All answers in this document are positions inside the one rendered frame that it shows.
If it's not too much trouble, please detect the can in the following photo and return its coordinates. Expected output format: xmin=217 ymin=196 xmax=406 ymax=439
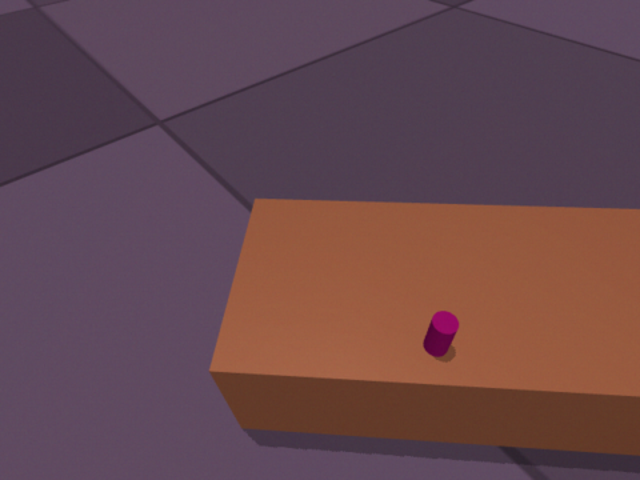
xmin=423 ymin=311 xmax=459 ymax=357

